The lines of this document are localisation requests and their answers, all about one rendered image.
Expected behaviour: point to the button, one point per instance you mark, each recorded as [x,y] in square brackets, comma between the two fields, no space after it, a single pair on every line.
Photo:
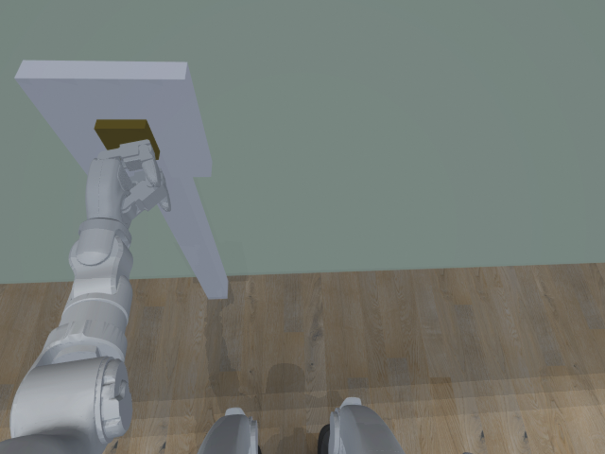
[114,132]

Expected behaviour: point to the left robot upper arm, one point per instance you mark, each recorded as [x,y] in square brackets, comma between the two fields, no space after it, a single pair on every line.
[74,407]

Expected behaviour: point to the robot left thigh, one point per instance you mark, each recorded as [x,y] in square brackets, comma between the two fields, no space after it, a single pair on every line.
[231,434]

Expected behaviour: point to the left robot hand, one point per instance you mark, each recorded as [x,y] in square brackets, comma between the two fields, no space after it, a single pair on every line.
[108,183]

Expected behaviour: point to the left robot forearm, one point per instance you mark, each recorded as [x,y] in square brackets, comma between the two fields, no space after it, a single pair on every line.
[94,320]

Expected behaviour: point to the left robot shin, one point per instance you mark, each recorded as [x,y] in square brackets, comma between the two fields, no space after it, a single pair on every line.
[231,411]

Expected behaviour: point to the panel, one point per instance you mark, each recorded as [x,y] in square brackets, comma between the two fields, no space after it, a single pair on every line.
[72,95]

